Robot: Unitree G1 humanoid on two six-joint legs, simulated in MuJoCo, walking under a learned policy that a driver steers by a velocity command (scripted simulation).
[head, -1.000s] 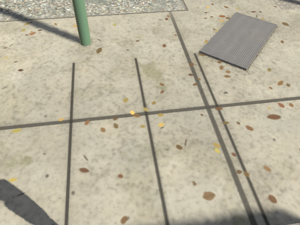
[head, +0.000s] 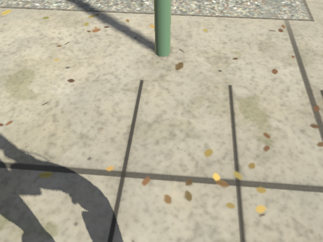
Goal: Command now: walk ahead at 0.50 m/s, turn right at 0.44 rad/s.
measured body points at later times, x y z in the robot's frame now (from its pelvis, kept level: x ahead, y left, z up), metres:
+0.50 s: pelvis +0.27 -0.10 +0.01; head +0.31 -0.13 +0.46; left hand +0.41 +0.13 -0.11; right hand +0.37 -0.41 -0.10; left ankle +0.39 +0.06 -0.65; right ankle +0.27 -0.16 -0.73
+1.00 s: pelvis +0.55 -0.16 +0.01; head +0.57 -0.17 +0.46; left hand +0.82 -0.01 -0.09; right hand +0.47 -0.43 -0.11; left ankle +0.60 -0.08 -0.73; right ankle +0.48 -0.31 -0.65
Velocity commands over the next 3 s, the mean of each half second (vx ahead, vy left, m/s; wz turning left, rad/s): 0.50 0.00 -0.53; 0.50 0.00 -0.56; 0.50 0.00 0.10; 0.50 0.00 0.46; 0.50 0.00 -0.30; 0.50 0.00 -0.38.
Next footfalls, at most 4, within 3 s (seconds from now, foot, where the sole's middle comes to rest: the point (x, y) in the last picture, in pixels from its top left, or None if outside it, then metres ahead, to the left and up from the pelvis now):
0.28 right None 0.31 -0.17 -0.77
0.78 left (198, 211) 0.63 -0.10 -0.77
1.26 right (282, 200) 0.70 -0.46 -0.77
1.78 left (242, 134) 1.06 -0.34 -0.77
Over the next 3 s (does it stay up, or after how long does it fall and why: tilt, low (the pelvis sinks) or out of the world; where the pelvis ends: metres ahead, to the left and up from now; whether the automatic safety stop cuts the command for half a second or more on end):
stays up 1.54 -0.59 0.01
